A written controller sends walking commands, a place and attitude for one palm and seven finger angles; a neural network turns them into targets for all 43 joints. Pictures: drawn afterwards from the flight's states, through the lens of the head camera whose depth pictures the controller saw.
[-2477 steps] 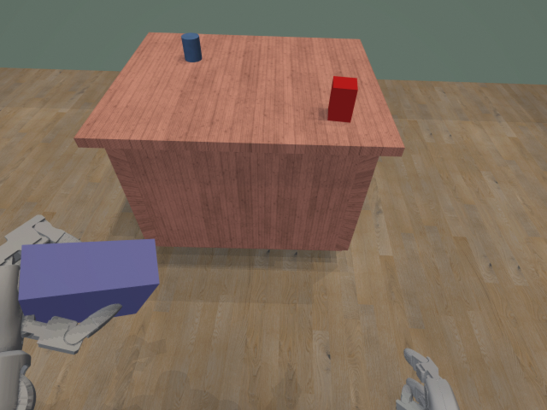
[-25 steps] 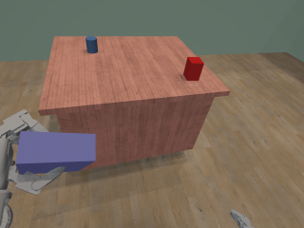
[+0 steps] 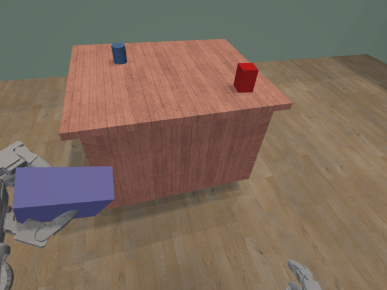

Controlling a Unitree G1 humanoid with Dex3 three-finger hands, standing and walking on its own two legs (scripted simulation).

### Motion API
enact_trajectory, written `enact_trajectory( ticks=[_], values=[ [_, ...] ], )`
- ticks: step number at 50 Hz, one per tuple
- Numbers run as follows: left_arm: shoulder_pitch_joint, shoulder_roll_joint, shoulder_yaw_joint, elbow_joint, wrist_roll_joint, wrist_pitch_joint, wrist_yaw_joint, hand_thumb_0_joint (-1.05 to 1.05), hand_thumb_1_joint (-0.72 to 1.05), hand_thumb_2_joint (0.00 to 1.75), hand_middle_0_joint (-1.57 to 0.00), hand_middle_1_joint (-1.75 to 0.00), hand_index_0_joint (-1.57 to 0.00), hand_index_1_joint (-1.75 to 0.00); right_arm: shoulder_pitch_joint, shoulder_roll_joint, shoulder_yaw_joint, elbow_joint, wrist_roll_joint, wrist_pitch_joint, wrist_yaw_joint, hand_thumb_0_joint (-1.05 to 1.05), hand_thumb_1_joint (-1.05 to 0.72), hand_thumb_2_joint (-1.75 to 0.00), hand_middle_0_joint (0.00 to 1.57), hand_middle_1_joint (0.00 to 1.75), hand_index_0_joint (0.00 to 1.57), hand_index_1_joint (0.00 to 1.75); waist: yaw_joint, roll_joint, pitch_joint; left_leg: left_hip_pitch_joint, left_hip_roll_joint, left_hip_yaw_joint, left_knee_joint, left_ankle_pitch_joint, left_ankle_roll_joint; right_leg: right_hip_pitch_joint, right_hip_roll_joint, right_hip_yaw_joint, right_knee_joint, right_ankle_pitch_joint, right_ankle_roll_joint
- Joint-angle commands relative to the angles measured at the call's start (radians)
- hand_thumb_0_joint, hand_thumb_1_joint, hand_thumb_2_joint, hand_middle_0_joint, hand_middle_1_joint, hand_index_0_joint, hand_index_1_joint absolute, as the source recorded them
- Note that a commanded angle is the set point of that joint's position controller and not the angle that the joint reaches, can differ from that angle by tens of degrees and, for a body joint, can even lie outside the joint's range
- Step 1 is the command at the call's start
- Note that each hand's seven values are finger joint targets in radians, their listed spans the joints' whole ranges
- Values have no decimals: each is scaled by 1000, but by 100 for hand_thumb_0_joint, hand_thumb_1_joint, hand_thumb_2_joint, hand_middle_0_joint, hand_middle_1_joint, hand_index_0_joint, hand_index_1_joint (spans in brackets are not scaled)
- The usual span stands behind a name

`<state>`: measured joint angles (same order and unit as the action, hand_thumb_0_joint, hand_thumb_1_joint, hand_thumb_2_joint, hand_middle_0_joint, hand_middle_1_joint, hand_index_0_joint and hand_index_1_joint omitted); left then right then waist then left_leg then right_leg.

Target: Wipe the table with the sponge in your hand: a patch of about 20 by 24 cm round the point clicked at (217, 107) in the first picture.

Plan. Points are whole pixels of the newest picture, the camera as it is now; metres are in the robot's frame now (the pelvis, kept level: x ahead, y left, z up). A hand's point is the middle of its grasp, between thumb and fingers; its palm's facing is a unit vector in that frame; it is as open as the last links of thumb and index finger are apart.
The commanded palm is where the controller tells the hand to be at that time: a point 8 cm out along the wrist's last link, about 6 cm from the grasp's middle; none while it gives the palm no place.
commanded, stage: stop stepping back and stand still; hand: left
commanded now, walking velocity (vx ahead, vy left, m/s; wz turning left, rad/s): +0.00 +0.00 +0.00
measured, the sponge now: (76, 195) +0.22 +0.21 +0.16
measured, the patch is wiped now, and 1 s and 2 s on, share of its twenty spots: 1.00 1.00 1.00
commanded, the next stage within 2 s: stand and wait in 0.14 s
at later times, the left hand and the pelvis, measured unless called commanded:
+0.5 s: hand (27, 191) +0.21 +0.27 +0.18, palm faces +0.46 -0.83 -0.30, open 9.3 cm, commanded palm +0.16 +0.30 +0.20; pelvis +0.01 +0.01 +0.03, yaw +2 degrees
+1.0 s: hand (23, 182) +0.22 +0.28 +0.18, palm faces +0.43 -0.85 -0.30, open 9.3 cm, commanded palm +0.17 +0.31 +0.20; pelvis +0.02 +0.03 +0.03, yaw +2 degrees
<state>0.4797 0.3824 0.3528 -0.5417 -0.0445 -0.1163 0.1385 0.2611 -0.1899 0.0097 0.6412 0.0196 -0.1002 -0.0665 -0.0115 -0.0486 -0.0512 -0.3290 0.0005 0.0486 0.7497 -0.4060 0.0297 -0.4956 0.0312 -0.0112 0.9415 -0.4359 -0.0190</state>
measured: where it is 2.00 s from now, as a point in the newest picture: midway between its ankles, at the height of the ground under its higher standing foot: outside the picture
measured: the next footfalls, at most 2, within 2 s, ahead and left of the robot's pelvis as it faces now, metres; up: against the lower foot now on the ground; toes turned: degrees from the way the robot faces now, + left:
right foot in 0.10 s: +0.10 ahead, -0.10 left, +0.00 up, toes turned +1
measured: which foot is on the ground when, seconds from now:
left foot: down 0.00-1.00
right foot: up 0.00-0.08, down 0.10-1.00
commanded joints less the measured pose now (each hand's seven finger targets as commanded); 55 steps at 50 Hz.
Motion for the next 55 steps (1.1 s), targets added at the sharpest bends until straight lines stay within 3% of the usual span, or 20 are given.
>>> enact_trajectory(
  ticks=[1,3,4,5,6,7,8,9,10,13,15,17,18,20,25,32,37,39,45,55],
  values=[
    [-88,140,87,-76,-20,-45,17,0,10,130,-120,-160,-120,-160,-112,-127,-35,-132,10,-84,14,0,-90,-90,20,30,20,30,-1,74,27,26,259,-305,-384,280,141,27,-71,66,-145,6,29],
    [-76,121,68,-82,-15,-44,11,0,10,130,-120,-160,-120,-160,-132,-148,-30,-153,9,-82,10,0,-90,-90,20,30,20,30,10,87,7,-41,183,-213,-304,215,84,266,-26,-6,-435,165,32],
    [-80,107,50,-95,-14,-53,4,0,10,130,-120,-160,-120,-160,-149,-152,-32,-161,9,-77,12,0,-90,-90,20,30,20,30,9,55,8,-101,140,-171,-253,102,60,343,-41,11,-527,245,25],
    [-86,115,50,-101,-11,-61,0,0,10,130,-120,-160,-120,-160,-159,-150,-39,-173,3,-73,12,0,-90,-90,20,30,20,30,1,-7,21,-135,77,-120,-178,-16,35,324,-110,112,-582,206,-11],
    [-109,140,65,-136,-9,-70,0,0,10,130,-120,-160,-120,-160,-166,-145,-40,-182,-6,-69,15,0,-90,-90,20,30,20,30,-5,-53,13,-128,31,-98,-111,-80,21,253,-194,254,-646,36,-54],
    [-94,151,78,-149,-9,-75,7,0,10,130,-120,-160,-120,-160,-130,-134,-54,-156,-5,-64,14,0,-90,-90,20,30,20,30,-8,-127,-25,-79,6,-82,-23,-56,10,216,-261,372,-723,-109,-89],
    [-91,166,91,-179,-11,-75,12,0,10,130,-120,-160,-120,-160,-134,-143,-62,-156,-2,-58,14,0,-90,-90,20,30,20,30,-4,-74,-33,-45,13,-86,-2,-1,9,202,-303,410,-735,-77,-121],
    [-92,167,89,-210,-11,-81,19,0,10,130,-120,-160,-120,-160,-138,-118,-46,-149,-5,-54,12,0,-90,-90,20,30,20,30,-13,-31,-54,0,28,-90,-74,46,13,212,-295,362,-693,11,-126],
    [-91,170,93,-215,-11,-84,25,0,10,130,-120,-160,-120,-160,-137,-123,-42,-148,-9,-53,7,0,-90,-90,20,30,20,30,-18,15,-56,50,37,-97,-175,68,17,199,-265,293,-650,42,-104],
    [-62,155,88,-185,-10,-91,39,0,10,130,-120,-160,-120,-160,-164,-139,-40,-170,-14,-55,-17,0,-90,-90,20,30,20,30,1,188,-20,70,103,-196,-398,29,40,176,-100,108,-531,60,-16],
    [-85,121,60,-119,-2,-85,43,0,10,130,-120,-160,-120,-160,-175,-134,-33,-172,-8,-54,-23,0,-90,-90,20,30,20,30,9,161,12,-21,125,-229,-443,-7,47,256,-59,57,-511,149,14],
    [-116,115,50,-81,-3,-83,40,0,10,130,-120,-160,-120,-160,-171,-140,-39,-173,-6,-59,-23,0,-90,-90,20,30,20,30,12,56,-12,-11,100,-194,-395,63,37,300,-74,77,-542,213,13],
    [-125,109,39,-81,-4,-83,35,0,10,130,-120,-160,-120,-160,-172,-145,-43,-181,-7,-63,-24,0,-90,-90,20,30,20,30,9,43,-24,9,87,-180,-375,106,32,303,-88,90,-555,227,8],
    [-141,102,22,-95,-5,-84,33,0,10,130,-120,-160,-120,-160,-170,-144,-44,-178,-8,-64,-19,0,-90,-90,20,30,20,30,8,49,-40,51,78,-158,-350,147,27,295,-103,119,-578,248,0],
    [-132,112,24,-152,-4,-85,36,0,10,130,-120,-160,-120,-160,-183,-145,-40,-187,-11,-62,-11,0,-90,-90,20,30,20,30,16,120,-65,65,88,-163,-375,248,17,341,-93,85,-540,353,0],
    [-90,124,55,-126,-16,-84,31,0,10,130,-120,-160,-120,-160,-188,-137,-35,-198,-10,-33,-6,0,-90,-90,20,30,20,30,17,94,-84,73,90,-150,-363,355,4,382,-91,69,-533,455,3],
    [-125,112,34,-129,-16,-82,25,0,10,130,-120,-160,-120,-160,-192,-140,-32,-205,-10,-23,-6,0,-90,-90,20,30,20,30,16,104,-76,72,90,-149,-375,326,2,378,-88,65,-539,437,6],
    [-139,109,24,-139,-12,-82,25,0,10,130,-120,-160,-120,-160,-197,-141,-30,-204,-10,-24,-8,0,-90,-90,20,30,20,30,17,141,-63,66,96,-159,-395,322,0,374,-80,56,-527,422,6],
    [-132,113,31,-119,-11,-79,28,0,10,130,-120,-160,-120,-160,-199,-142,-28,-198,-12,-21,-8,0,-90,-90,20,30,20,30,20,106,-54,43,92,-164,-407,271,-1,381,-80,53,-539,396,8],
    [-107,118,43,-124,-11,-88,26,0,10,130,-120,-160,-120,-160,-197,-140,-31,-197,-13,-19,-7,0,-90,-90,20,30,20,30,20,112,-70,47,92,-159,-404,297,-6,395,-82,48,-534,413,9]
  ],
)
